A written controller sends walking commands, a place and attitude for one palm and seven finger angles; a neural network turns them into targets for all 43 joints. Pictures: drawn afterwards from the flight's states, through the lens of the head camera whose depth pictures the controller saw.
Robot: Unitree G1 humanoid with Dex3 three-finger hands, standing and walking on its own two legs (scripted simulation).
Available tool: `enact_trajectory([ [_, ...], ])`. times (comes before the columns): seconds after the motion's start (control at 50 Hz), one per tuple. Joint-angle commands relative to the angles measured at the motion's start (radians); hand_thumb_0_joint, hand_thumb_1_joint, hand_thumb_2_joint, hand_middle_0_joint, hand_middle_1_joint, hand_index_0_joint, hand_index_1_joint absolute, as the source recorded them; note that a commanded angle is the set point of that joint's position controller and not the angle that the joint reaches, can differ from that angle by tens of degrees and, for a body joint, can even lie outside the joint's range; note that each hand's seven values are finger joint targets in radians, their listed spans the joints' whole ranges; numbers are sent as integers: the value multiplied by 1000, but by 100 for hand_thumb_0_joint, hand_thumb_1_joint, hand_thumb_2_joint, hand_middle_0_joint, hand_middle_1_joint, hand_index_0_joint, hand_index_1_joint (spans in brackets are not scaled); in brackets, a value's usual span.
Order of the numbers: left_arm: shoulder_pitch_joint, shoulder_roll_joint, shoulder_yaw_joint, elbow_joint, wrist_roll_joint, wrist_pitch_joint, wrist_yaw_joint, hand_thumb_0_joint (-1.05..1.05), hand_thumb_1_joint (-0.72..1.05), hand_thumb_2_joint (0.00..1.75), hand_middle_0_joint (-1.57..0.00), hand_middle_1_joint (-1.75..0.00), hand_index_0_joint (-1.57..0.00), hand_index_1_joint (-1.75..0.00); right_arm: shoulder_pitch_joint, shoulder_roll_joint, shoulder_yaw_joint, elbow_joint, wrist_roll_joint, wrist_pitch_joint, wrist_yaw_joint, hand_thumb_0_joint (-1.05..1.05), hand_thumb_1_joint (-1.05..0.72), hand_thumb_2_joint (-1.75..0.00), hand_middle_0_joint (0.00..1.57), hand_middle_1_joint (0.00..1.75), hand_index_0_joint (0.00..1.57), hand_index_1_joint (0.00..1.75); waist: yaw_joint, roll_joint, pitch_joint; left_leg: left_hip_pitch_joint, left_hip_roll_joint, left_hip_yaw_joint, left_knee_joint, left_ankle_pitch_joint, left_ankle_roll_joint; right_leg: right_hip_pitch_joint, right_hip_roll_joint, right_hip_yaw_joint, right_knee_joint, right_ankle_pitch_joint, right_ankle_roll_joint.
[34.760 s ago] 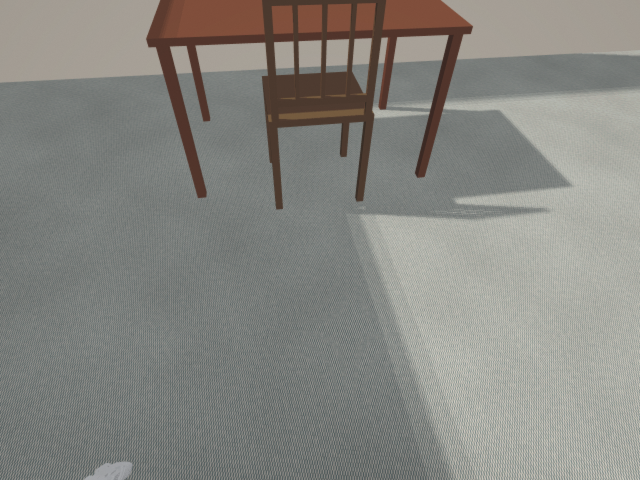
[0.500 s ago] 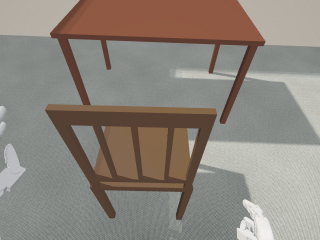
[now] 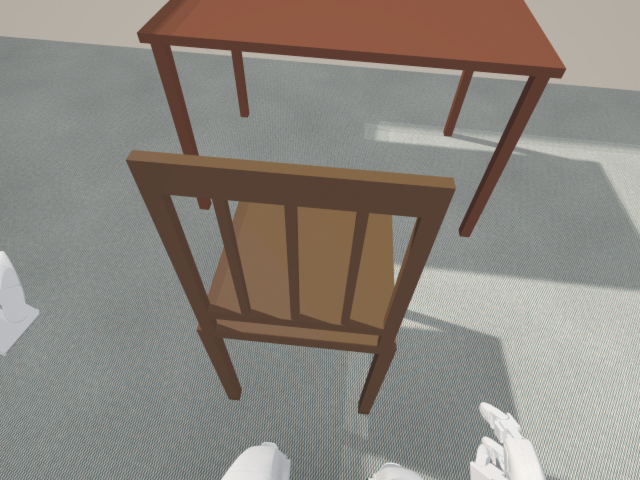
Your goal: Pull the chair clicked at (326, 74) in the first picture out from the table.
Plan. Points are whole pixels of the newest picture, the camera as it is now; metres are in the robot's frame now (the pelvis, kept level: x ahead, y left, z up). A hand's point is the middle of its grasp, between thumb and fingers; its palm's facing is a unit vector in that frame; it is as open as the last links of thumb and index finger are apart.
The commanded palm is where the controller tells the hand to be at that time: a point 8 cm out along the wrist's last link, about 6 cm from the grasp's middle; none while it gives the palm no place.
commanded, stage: step back with the hand held close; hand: left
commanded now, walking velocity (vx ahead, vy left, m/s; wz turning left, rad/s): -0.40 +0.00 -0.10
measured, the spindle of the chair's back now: (293, 269) +0.43 +0.08 -0.04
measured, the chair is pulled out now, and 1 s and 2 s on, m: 0.62 0.62 0.62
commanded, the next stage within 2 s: stop stepping back and stand still in 0.32 s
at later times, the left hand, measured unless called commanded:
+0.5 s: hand (57, 355) +0.17 +0.21 +0.21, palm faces +0.26 -0.77 -0.59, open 7.4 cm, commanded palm +0.09 +0.27 +0.20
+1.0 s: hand out of the picture +0.08 +0.24 +0.19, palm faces +0.40 -0.83 -0.39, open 7.4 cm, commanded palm +0.03 +0.29 +0.20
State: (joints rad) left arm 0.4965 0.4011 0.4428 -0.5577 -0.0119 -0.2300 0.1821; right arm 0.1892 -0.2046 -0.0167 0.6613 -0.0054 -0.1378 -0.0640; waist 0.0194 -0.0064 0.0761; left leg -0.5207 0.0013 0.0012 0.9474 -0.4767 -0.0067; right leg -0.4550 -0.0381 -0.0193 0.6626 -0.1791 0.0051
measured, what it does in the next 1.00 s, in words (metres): walks backwards: left foot, then right foot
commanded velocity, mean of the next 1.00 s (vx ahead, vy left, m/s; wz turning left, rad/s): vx -0.08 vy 0.02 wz -0.03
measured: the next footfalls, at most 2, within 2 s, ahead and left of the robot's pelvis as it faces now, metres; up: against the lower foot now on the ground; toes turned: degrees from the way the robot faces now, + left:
left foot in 0.12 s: -0.05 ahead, +0.11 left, +0.00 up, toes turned -4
right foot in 0.42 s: -0.04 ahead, -0.15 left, +0.00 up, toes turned -4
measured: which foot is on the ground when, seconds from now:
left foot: up 0.00-0.10, down 0.12-1.00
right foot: down 0.00-0.12, up 0.14-0.40, down 0.42-1.00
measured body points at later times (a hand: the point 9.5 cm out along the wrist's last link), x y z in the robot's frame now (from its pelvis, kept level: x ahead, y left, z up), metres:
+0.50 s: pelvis -0.08 -0.01 +0.02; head -0.02 -0.02 +0.46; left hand +0.15 +0.25 +0.24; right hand +0.08 -0.25 -0.08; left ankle -0.02 +0.12 -0.71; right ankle -0.08 -0.15 -0.71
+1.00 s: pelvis -0.14 +0.00 +0.03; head -0.15 +0.01 +0.48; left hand +0.06 +0.28 +0.21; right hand -0.01 -0.26 -0.05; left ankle -0.09 +0.11 -0.71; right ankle -0.09 -0.15 -0.71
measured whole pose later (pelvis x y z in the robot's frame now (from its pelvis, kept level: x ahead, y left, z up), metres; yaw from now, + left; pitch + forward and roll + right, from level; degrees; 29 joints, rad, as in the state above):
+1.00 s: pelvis -0.14 +0.00 +0.03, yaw -5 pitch -3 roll -2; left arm 0.51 0.36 0.38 -0.44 -0.01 -0.20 0.18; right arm 0.25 -0.20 -0.01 0.65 0.02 -0.14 -0.07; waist -0.01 0.01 0.00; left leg -0.25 0.03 -0.02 0.54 -0.27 0.01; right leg -0.25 -0.02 -0.03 0.46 -0.23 0.02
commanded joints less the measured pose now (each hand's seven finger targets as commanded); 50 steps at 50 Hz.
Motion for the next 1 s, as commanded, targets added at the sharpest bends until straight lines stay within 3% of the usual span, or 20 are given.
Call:
enact_trajectory([
  [0.0,-60,244,158,-175,-18,-39,18,0,90,90,-20,-30,-20,-30,-96,-89,-27,-160,-6,-26,-11,0,-90,-90,20,30,20,30,-24,-230,-159,192,9,-9,19,-36,-9,-51,-245,232,-435,-313,-132],
  [0.06,15,227,163,-177,-17,-71,19,0,90,90,-20,-30,-20,-30,-70,-102,-25,-155,1,-27,-26,0,-90,-90,20,30,20,30,-24,-67,-139,228,29,11,-536,32,16,79,-139,160,-260,-196,-50],
  [0.08,15,211,155,-205,-13,-87,20,0,90,90,-20,-30,-20,-30,-54,-124,-36,-154,-3,-31,-27,0,-90,-90,20,30,20,30,-26,71,-133,177,127,-84,-669,75,56,135,-80,126,-96,-129,-22],
  [0.1,-2,196,155,-237,-7,-100,23,0,90,90,-20,-30,-20,-30,-63,-145,-54,-160,-10,-41,-23,0,-90,-90,20,30,20,30,-28,286,-118,122,308,-259,-679,227,134,102,3,56,132,-128,14],
  [0.12,19,208,168,-204,-5,-96,24,0,90,90,-20,-30,-20,-30,-78,-120,-69,-149,-13,-50,-24,0,-90,-90,20,30,20,30,-43,314,-146,149,388,-261,-638,477,166,47,17,38,317,-287,24],
  [0.16,-1,206,166,-266,-25,-100,14,0,90,90,-20,-30,-20,-30,-66,-118,-79,-139,-23,-81,-9,0,-90,-90,20,30,20,30,-53,287,-162,174,403,-248,-561,766,189,-47,27,98,511,-329,16],
  [0.2,-21,174,124,-330,-31,-111,-1,0,90,90,-20,-30,-20,-30,-56,-138,-95,-114,-12,-92,9,0,-90,-90,20,30,20,30,-40,241,-163,358,341,-116,-478,1001,143,-88,28,68,385,-290,10],
  [0.24,1,162,113,-346,-33,-114,-3,0,90,90,-20,-30,-20,-30,-45,-134,-99,-114,4,-98,20,0,-90,-90,20,30,20,30,-23,248,-200,480,300,-70,-438,1024,101,-64,15,19,190,-239,-6],
  [0.32,50,199,150,-256,-29,-98,-10,0,90,90,-20,-30,-20,-30,-61,-124,-75,-103,-18,-92,23,0,-90,-90,20,30,20,30,-37,298,-180,451,301,-114,-468,904,82,51,17,-22,-97,-156,-7],
  [0.4,84,231,200,-199,-33,-107,-26,0,90,90,-20,-30,-20,-30,-87,-130,-73,-118,-16,-66,25,0,-90,-90,20,30,20,30,-20,190,-215,357,269,-97,-402,711,41,246,8,-59,-322,123,3],
  [0.44,181,224,202,-136,-47,-91,-34,0,90,90,-20,-30,-20,-30,-57,-116,-66,-145,9,-35,37,0,-90,-90,20,30,20,30,-29,56,-277,284,187,-10,-326,447,12,343,-91,-6,-310,321,-20],
  [0.46,201,228,184,-149,-44,-72,-32,0,90,90,-20,-30,-20,-30,-34,-119,-83,-174,27,-14,33,0,-90,-90,20,30,20,30,-42,-152,-333,208,105,39,-237,313,-19,369,-184,160,-247,478,-85],
  [0.48,231,221,187,-125,-68,-51,-26,0,90,90,-20,-30,-20,-30,-42,-104,-87,-193,43,4,28,0,-90,-90,20,30,20,30,-37,-274,-338,168,40,29,-146,107,-24,362,-273,228,-280,505,-135],
  [0.52,278,259,230,-107,-77,-21,-5,0,90,90,-20,-30,-20,-30,-67,-90,-69,-201,52,33,14,0,-90,-90,20,30,20,30,-28,-205,-338,123,43,-42,-123,-2,-11,357,-307,224,-295,337,-160],
  [0.54,274,253,222,-123,-69,-13,5,0,90,90,-20,-30,-20,-30,-79,-76,-48,-208,47,36,10,0,-90,-90,20,30,20,30,-42,-175,-307,134,50,-47,-212,25,-7,338,-285,205,-277,259,-141],
  [0.6,195,246,183,-158,-55,-23,24,0,90,90,-20,-30,-20,-30,-91,-92,-35,-188,38,13,-19,0,-90,-90,20,30,20,30,-49,-85,-220,257,56,-26,-533,211,19,275,-157,96,-219,63,-49],
  [0.66,143,238,153,-190,-49,-38,19,0,90,90,-20,-30,-20,-30,-70,-136,-59,-183,34,-32,-31,0,-90,-90,20,30,20,30,-22,50,-172,264,137,-102,-576,338,47,290,-69,68,-206,9,-4],
  [0.72,74,227,129,-142,-32,-35,13,0,90,90,-20,-30,-20,-30,-57,-127,-48,-158,35,-44,-33,0,-90,-90,20,30,20,30,-28,163,-68,148,107,-99,-607,77,50,272,-62,73,-273,-143,-2],
  [0.88,-85,159,46,-64,3,-34,17,0,90,90,-20,-30,-20,-30,-37,-137,-47,-163,23,-51,-20,0,-90,-90,20,30,20,30,-34,28,2,144,59,-74,-562,-84,51,164,-45,114,-380,-389,-19],
  [0.98,-51,174,74,-138,-4,-31,19,0,90,90,-20,-30,-20,-30,-59,-125,-37,-176,20,-48,-18,0,-90,-90,20,30,20,30,-29,125,-72,131,109,-140,-654,-111,73,288,8,40,-251,-225,-11],
])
